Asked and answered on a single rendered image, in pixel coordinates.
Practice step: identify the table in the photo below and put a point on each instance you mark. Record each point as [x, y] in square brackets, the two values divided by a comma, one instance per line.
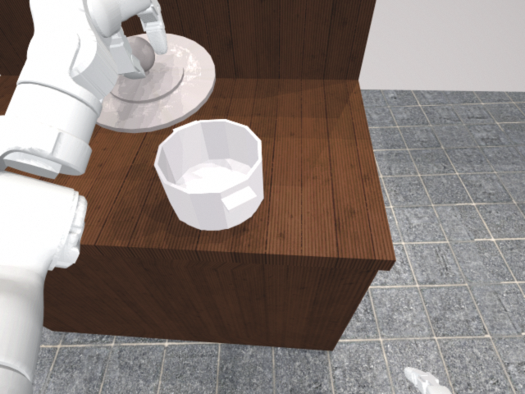
[294, 273]

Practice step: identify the left robot upper arm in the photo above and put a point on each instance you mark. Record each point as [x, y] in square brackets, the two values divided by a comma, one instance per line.
[41, 225]

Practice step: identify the lid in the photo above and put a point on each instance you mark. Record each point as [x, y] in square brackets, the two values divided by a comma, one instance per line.
[177, 86]

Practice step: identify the robot left forearm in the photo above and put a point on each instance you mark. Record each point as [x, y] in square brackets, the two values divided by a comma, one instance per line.
[69, 70]

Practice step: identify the robot left hand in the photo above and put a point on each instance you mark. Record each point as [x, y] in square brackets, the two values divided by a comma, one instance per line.
[149, 12]

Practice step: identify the knob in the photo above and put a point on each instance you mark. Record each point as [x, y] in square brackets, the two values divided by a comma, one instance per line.
[142, 50]

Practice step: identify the robot right hand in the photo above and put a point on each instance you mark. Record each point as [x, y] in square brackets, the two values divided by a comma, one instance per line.
[425, 381]

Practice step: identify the pot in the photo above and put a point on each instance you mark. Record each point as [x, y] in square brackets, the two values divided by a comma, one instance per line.
[212, 173]

